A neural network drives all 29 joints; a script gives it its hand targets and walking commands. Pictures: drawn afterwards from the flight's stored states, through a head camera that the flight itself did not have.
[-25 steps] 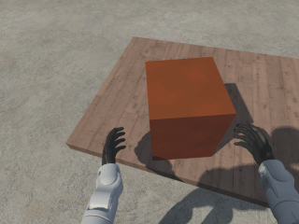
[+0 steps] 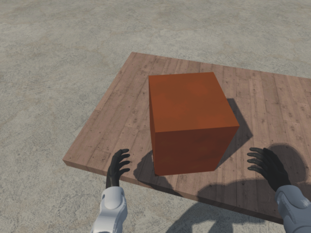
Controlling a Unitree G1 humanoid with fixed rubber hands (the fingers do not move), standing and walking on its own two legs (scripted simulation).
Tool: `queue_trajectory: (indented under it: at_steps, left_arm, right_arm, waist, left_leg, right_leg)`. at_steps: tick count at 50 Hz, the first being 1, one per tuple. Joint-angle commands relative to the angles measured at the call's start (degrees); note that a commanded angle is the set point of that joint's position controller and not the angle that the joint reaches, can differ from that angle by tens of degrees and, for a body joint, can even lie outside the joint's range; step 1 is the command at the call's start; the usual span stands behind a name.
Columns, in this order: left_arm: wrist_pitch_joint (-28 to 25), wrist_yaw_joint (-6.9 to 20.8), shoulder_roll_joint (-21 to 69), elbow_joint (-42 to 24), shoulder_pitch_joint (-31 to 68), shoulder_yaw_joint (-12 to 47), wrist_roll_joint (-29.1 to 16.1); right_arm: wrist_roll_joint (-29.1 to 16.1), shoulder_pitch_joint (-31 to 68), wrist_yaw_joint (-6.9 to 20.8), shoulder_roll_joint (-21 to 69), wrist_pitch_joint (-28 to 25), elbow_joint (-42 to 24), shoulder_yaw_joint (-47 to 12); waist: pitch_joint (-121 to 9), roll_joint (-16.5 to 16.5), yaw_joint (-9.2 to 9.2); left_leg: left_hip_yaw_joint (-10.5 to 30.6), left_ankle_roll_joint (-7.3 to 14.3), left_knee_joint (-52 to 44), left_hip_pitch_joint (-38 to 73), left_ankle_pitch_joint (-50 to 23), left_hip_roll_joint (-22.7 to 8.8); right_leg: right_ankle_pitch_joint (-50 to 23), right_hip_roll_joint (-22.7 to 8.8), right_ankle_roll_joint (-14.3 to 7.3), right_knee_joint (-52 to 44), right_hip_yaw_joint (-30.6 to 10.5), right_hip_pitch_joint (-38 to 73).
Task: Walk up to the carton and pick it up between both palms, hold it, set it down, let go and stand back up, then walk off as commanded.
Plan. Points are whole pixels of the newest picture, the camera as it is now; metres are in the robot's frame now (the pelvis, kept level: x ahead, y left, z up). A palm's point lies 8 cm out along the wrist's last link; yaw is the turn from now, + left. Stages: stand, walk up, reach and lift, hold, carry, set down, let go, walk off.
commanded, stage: set down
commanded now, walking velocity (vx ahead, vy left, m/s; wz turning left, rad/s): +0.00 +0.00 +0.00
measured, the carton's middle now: (183, 126) +0.45 -0.02 -0.01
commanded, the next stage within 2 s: let go in 1.12 s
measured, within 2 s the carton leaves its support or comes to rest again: neither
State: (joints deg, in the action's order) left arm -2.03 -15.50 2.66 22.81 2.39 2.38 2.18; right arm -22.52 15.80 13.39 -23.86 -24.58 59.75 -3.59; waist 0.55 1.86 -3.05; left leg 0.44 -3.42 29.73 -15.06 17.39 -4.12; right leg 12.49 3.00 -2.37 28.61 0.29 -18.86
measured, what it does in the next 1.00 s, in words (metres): stands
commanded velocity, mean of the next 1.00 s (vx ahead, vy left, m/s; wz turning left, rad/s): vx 0.00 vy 0.00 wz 0.00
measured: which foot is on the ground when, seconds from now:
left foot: down 0.00-1.00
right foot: down 0.00-1.00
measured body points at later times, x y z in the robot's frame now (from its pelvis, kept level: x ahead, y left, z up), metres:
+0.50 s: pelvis -0.01 +0.02 +0.01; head +0.01 +0.02 +0.45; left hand +0.24 +0.19 -0.04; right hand +0.26 -0.25 -0.03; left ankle -0.02 +0.15 -0.73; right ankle +0.02 -0.09 -0.74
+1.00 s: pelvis +0.01 +0.03 +0.01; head +0.04 +0.03 +0.46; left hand +0.20 +0.22 -0.05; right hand +0.23 -0.22 -0.06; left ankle -0.02 +0.15 -0.73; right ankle +0.02 -0.09 -0.74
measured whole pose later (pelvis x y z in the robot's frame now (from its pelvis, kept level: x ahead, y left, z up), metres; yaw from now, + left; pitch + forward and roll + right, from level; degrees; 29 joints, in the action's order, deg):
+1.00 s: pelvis +0.01 +0.03 +0.01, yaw -2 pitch +0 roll -1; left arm 2.9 -9.3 -4.6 20.0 -11.2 4.2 -1.7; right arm -10.1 -0.4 6.9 -17.4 -19.6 49.6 0.3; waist 3.6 -0.5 -4.3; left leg -2.5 -1.2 24.7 -7.9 16.5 -2.8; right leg 10.5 1.9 0.0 22.8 -2.7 -12.1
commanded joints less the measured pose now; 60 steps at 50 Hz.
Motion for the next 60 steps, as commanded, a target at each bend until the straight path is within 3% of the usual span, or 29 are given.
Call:
queue_trajectory:
  at_steps: [1,3,8,12,14,15,18,21,23,24,26,27,31,33,35,38,39,40,43,45,47,48,49,51,54,55,57,59,60]
  left_arm:
    - [-3.3,-0.2,-0.1,-12.4,12.0,1.9,0.1]
    - [-2.3,-0.1,-2.9,-12.7,18.2,2.1,-1.1]
    - [0.3,1.5,-1.9,-9.3,10.1,2.0,-1.0]
    - [2.4,2.7,-6.3,-8.3,17.8,1.3,-3.0]
    - [3.2,2.6,-4.0,-7.8,11.2,2.0,-2.6]
    - [3.7,2.7,-6.9,-8.4,20.4,1.7,-3.8]
    - [5.3,3.5,-2.3,-6.0,5.7,1.9,-1.7]
    - [4.9,4.6,-6.2,-8.5,4.4,0.1,-2.0]
    - [5.0,3.4,-10.9,-11.4,21.8,0.6,-5.4]
    - [5.4,2.5,-3.9,-9.7,0.6,0.9,-1.5]
    - [3.6,3.0,-8.6,-16.1,11.3,1.2,-4.5]
    - [4.2,3.3,-5.9,-11.7,2.8,1.8,-3.4]
    - [4.6,4.2,-7.3,-10.6,0.7,2.2,-3.1]
    - [2.5,2.8,-8.8,-19.2,4.9,1.6,-4.8]
    - [4.3,3.8,-7.6,-9.8,-1.2,2.4,-3.6]
    - [2.9,4.3,-7.9,-13.9,-3.2,2.5,-4.5]
    - [4.6,5.6,-7.8,-7.1,-6.0,2.7,-3.5]
    - [3.1,5.2,-8.8,-13.2,-3.4,1.8,-3.8]
    - [3.3,5.9,-8.8,-10.2,-6.9,1.8,-3.6]
    - [1.1,4.9,-9.6,-17.5,-5.5,1.1,-4.3]
    - [4.0,6.7,-9.0,-5.8,-10.3,1.5,-2.7]
    - [1.7,5.9,-10.4,-15.2,-6.8,0.1,-3.2]
    - [1.3,5.7,-10.3,-16.0,-8.1,0.5,-3.7]
    - [2.6,7.6,-10.8,-9.2,-11.1,-0.6,-2.2]
    - [2.6,8.7,-11.5,-9.7,-11.7,-2.1,-1.5]
    - [0.9,7.6,-11.5,-16.3,-11.1,-2.6,-1.8]
    - [2.0,8.2,-10.8,-12.3,-13.5,-1.5,-1.3]
    - [1.7,8.3,-10.9,-14.0,-12.7,-2.1,-0.8]
    - [3.3,9.8,-11.8,-7.4,-13.8,-2.4,-0.7]
  right_arm:
    - [0.3,13.8,-0.6,-13.3,-2.9,-8.1,3.3]
    - [1.2,19.9,-1.0,-14.0,-1.9,-10.0,4.1]
    - [2.3,12.9,-1.7,-13.5,0.1,-7.4,3.6]
    - [4.4,19.3,-2.7,-13.4,2.0,-10.2,4.5]
    - [4.2,13.2,-2.1,-12.3,2.5,-7.8,4.1]
    - [5.0,22.2,-2.3,-13.9,3.5,-10.4,5.3]
    - [5.6,7.1,-2.0,-11.3,4.7,-4.0,3.7]
    - [6.1,5.0,-3.6,-9.3,4.2,-8.3,3.4]
    - [7.7,22.6,-4.1,-11.0,5.4,-14.3,7.5]
    - [7.2,3.7,-2.8,-9.2,5.4,-7.5,5.3]
    - [7.6,10.3,-3.8,-8.3,4.3,-16.4,6.8]
    - [8.4,3.2,-4.0,-7.2,4.7,-11.8,6.3]
    - [9.9,1.2,-5.0,-6.4,4.7,-12.1,6.4]
    - [10.1,4.4,-4.7,-8.2,2.9,-19.8,9.2]
    - [11.7,-1.0,-5.4,-6.4,4.3,-12.3,7.5]
    - [11.2,-3.4,-5.7,-6.6,3.0,-16.8,7.7]
    - [12.7,-5.5,-6.3,-5.7,4.3,-11.8,6.2]
    - [12.3,-4.3,-6.3,-6.5,2.9,-17.3,7.5]
    - [12.7,-7.6,-6.4,-4.6,3.3,-13.7,6.5]
    - [11.2,-6.5,-6.1,-4.7,1.9,-19.9,7.2]
    - [13.2,-10.2,-6.9,-3.1,4.1,-11.5,5.5]
    - [12.2,-7.7,-6.8,-3.6,2.3,-19.4,6.3]
    - [11.6,-8.5,-6.6,-3.9,2.3,-19.5,6.8]
    - [13.3,-11.9,-8.0,-2.2,3.5,-15.5,5.3]
    - [14.0,-14.1,-8.9,-0.9,3.5,-14.5,5.3]
    - [12.9,-12.9,-8.3,-2.4,2.1,-18.7,6.4]
    - [13.1,-15.2,-8.3,-0.8,2.9,-14.2,5.5]
    - [13.8,-15.6,-8.7,-0.7,2.7,-17.7,5.7]
    - [15.1,-16.5,-9.6,1.2,4.1,-14.2,4.5]
  waist:
    - [-22.2,2.3,0.4]
    - [-22.5,2.3,0.1]
    - [-19.5,3.6,-0.04]
    - [-20.5,4.3,-0.15]
    - [-17.6,3.7,-0.43]
    - [-19.5,4.3,-0.69]
    - [-14.1,5.3,0.21]
    - [-14.4,5.7,-0.25]
    - [-17.9,3.5,-1.45]
    - [-11.9,1.8,-2.71]
    - [-17.9,2.1,-1.71]
    - [-14.5,2.3,-1.56]
    - [-11.0,0.6,-1.46]
    - [-17.1,0.0,-2.2]
    - [-11.2,1.4,-0.84]
    - [-12.6,1.1,-1.42]
    - [-8.9,2.5,-0.26]
    - [-12.8,1.4,-0.98]
    - [-9.5,1.6,-0.51]
    - [-12.7,0.7,-2.16]
    - [-5.9,2.2,-0.34]
    - [-11.2,1.2,-2.17]
    - [-11.9,0.9,-1.87]
    - [-8.3,1.9,-0.64]
    - [-7.9,-0.1,0.02]
    - [-11.3,-2.5,-1.71]
    - [-8.5,-3.3,-1.01]
    - [-9.6,-2.4,-0.55]
    - [-5.7,-0.7,0.7]
  left_leg:
    - [-2.5,1.2,-3.0,-5.8,-16.4,3.6]
    - [-3.4,1.0,-3.4,-6.2,-14.5,3.6]
    - [-3.8,1.0,-4.8,-2.2,-16.5,3.2]
    - [-4.9,1.4,-5.2,-0.5,-15.0,3.2]
    - [-4.4,1.4,-6.0,1.6,-16.1,2.8]
    - [-4.9,1.8,-6.2,-0.1,-12.7,2.6]
    - [-3.9,1.6,-7.4,4.6,-13.5,2.4]
    - [-4.6,2.3,-7.5,4.5,-12.9,3.4]
    - [-6.0,2.7,-8.0,-2.1,-5.4,3.5]
    - [-4.9,2.2,-8.9,2.2,-8.9,2.7]
    - [-4.5,2.4,-7.4,3.4,-8.9,3.0]
    - [-4.9,2.1,-7.8,3.2,-9.4,3.0]
    - [-4.7,1.9,-8.3,4.2,-8.9,2.8]
    - [-4.5,1.7,-7.7,4.9,-11.8,2.4]
    - [-4.6,1.5,-7.5,4.8,-11.2,2.8]
    - [-5.0,1.2,-7.9,5.9,-14.6,2.5]
    - [-4.6,1.1,-7.8,6.1,-13.7,2.8]
    - [-4.7,1.1,-7.8,7.1,-16.0,2.9]
    - [-4.4,0.8,-8.0,8.5,-16.7,2.6]
    - [-4.4,0.6,-8.0,8.1,-18.3,2.6]
    - [-4.8,0.9,-8.7,7.5,-15.7,3.3]
    - [-5.2,0.7,-8.4,7.6,-18.3,3.0]
    - [-5.0,0.6,-8.1,8.0,-19.3,3.1]
    - [-6.2,0.7,-8.0,7.7,-20.1,3.8]
    - [-5.6,0.3,-8.0,9.0,-23.1,4.0]
    - [-5.6,-0.4,-7.7,10.1,-26.4,3.4]
    - [-5.4,-1.1,-7.2,11.4,-27.8,3.4]
    - [-5.5,-0.9,-7.2,11.2,-27.2,3.3]
    - [-6.0,-0.4,-7.5,10.1,-24.4,4.1]
  right_leg:
    - [-22.8,-1.6,0.0,-0.7,-5.2,23.2]
    - [-20.2,-1.7,0.2,-1.2,-5.1,20.2]
    - [-19.0,-1.5,0.3,-3.5,-5.0,19.3]
    - [-16.3,-1.2,0.6,-4.4,-3.9,16.6]
    - [-15.2,-0.8,0.0,-5.2,-3.4,16.2]
    - [-10.7,-0.8,0.4,-5.6,-3.4,13.3]
    - [-10.7,-0.6,-0.1,-7.2,-3.1,15.0]
    - [-12.2,-1.5,0.8,-7.3,-3.9,17.6]
    - [-2.8,-2.1,1.1,-7.4,-4.6,13.2]
    - [-3.1,-1.5,0.3,-8.2,-4.4,14.8]
    - [-4.4,-2.0,0.7,-7.5,-3.8,12.4]
    - [-6.2,-2.0,0.5,-8.1,-4.2,14.4]
    - [-5.5,-2.0,0.6,-8.1,-3.4,13.0]
    - [-6.9,-1.0,0.9,-6.8,-1.9,11.5]
    - [-8.2,-1.7,0.8,-8.2,-2.7,12.2]
    - [-11.2,-0.8,0.8,-7.5,-1.6,13.0]
    - [-11.5,-1.2,0.8,-8.6,-2.2,12.8]
    - [-12.5,-0.7,1.0,-7.9,-1.6,13.3]
    - [-12.6,-0.6,0.9,-8.3,-1.4,12.6]
    - [-13.4,-0.1,0.6,-8.0,-1.0,13.4]
    - [-12.6,-1.0,0.7,-9.7,-1.9,14.1]
    - [-13.6,-0.2,0.8,-8.4,-1.3,14.5]
    - [-14.3,-0.2,0.6,-8.4,-1.0,14.5]
    - [-17.2,-0.9,1.0,-9.0,-2.0,16.6]
    - [-20.0,-0.8,1.1,-8.8,-1.7,18.2]
    - [-20.3,0.0,0.6,-8.2,-1.1,17.6]
    - [-19.5,-0.2,0.0,-9.5,-1.4,16.1]
    - [-19.8,0.2,0.2,-9.5,-0.7,17.0]
    - [-19.5,-0.9,0.7,-10.6,-1.4,17.8]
